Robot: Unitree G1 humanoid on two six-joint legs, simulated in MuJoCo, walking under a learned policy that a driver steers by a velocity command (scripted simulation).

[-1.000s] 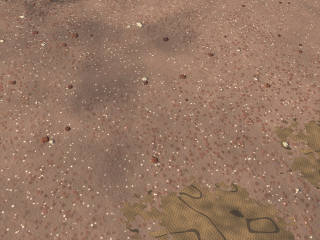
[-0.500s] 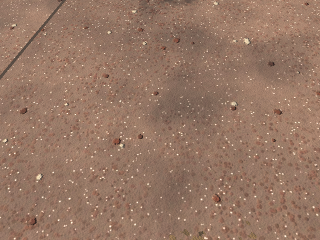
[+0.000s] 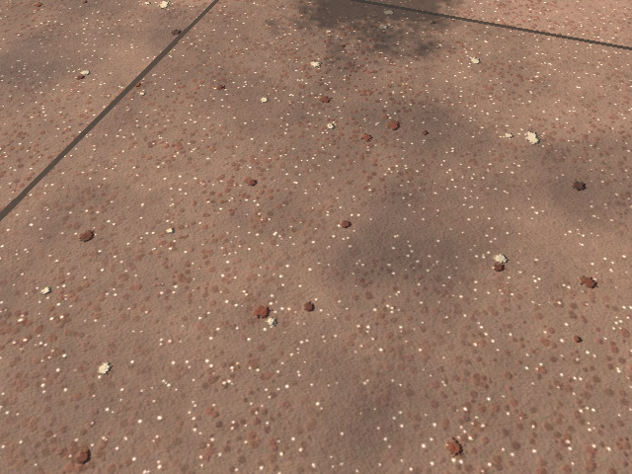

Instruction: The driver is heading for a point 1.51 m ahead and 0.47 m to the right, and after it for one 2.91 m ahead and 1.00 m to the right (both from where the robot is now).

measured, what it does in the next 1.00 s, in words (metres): walks ahead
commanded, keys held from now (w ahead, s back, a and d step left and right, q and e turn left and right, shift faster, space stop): no key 0.62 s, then w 0.38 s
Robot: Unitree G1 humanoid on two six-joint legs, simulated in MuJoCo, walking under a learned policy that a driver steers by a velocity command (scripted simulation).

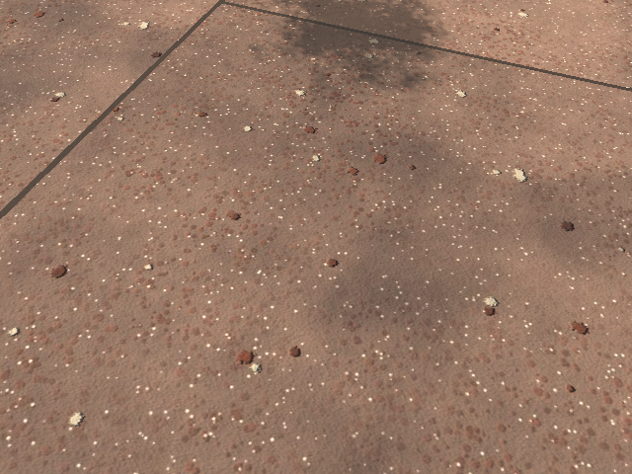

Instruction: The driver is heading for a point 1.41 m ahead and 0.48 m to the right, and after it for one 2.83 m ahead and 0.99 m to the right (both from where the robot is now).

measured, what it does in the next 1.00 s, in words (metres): walks ahead, turning right: right foot, then left foot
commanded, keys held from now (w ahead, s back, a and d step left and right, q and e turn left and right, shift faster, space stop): w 0.32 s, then w+e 0.68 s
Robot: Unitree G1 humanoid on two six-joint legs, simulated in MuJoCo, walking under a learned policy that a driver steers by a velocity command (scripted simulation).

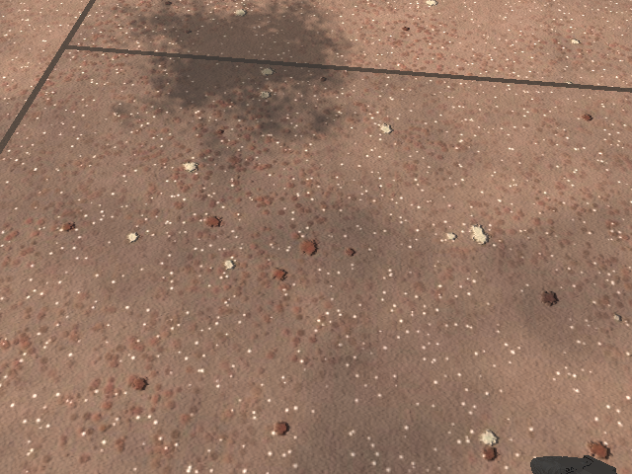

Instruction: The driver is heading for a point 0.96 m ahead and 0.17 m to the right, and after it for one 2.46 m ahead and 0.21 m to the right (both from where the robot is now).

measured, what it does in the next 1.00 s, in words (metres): walks ahead, turning right: right foot, then left foot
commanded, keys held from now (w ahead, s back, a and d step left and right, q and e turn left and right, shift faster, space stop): w+e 0.66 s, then w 0.16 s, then w+q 0.18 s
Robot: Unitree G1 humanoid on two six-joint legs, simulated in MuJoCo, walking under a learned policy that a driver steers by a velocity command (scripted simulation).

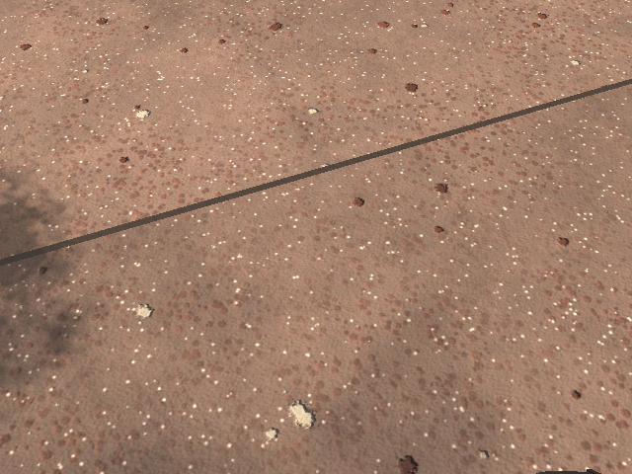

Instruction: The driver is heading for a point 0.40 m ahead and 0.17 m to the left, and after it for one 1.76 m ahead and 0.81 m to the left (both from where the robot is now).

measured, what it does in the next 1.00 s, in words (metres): walks ahead, turning left: right foot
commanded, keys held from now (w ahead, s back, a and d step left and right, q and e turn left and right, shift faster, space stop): w+q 1.00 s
